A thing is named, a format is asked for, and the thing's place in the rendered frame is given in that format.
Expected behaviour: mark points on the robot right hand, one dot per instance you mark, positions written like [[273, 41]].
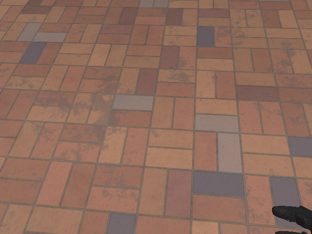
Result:
[[301, 215]]

